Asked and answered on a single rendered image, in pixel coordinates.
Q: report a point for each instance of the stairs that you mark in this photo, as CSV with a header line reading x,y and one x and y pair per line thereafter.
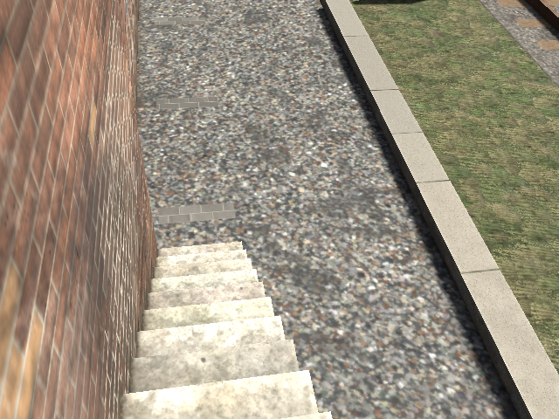
x,y
210,345

